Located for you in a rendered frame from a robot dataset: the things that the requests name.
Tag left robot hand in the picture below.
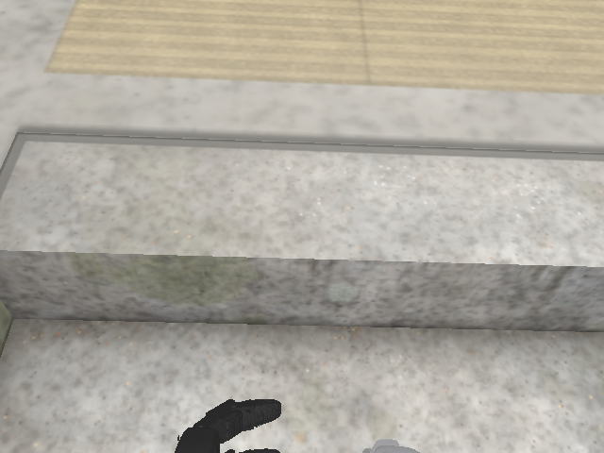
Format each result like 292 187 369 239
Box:
175 399 281 453

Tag right robot shin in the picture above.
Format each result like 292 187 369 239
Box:
372 439 399 452

